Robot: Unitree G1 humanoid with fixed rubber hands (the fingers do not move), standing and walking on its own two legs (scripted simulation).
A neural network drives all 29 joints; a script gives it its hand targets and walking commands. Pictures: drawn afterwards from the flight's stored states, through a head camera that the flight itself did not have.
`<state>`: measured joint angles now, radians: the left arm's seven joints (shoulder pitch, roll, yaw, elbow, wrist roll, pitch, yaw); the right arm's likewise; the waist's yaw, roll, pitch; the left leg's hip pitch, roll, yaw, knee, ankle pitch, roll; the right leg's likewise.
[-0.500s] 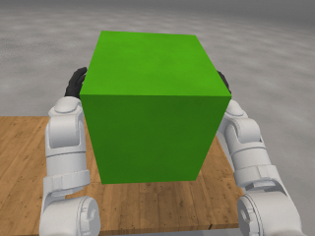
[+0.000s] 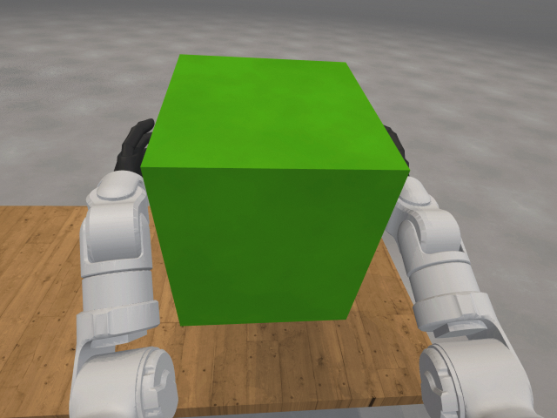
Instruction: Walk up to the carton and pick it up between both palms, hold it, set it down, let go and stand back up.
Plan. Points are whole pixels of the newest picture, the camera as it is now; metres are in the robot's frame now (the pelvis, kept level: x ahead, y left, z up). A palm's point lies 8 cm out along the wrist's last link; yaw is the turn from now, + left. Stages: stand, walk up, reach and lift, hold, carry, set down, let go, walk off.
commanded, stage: hold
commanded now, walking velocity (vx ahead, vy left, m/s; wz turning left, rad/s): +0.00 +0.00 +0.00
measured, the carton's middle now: (265, 190) +0.40 +0.00 +0.19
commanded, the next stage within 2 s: none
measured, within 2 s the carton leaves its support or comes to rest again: neither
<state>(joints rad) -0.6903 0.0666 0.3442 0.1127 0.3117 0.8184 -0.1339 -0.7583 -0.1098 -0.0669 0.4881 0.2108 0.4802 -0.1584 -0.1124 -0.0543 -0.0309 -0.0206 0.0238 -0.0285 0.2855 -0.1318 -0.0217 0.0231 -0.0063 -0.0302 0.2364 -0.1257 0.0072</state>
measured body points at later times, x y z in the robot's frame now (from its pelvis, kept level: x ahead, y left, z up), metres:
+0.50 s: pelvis +0.00 +0.00 +0.00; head -0.06 +0.03 +0.44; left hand +0.38 +0.17 +0.24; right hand +0.37 -0.17 +0.24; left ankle +0.03 +0.13 -0.75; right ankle +0.01 -0.12 -0.75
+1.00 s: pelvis +0.00 +0.00 +0.00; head -0.07 +0.03 +0.44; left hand +0.38 +0.17 +0.24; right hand +0.37 -0.17 +0.24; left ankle +0.03 +0.13 -0.75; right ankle +0.01 -0.12 -0.75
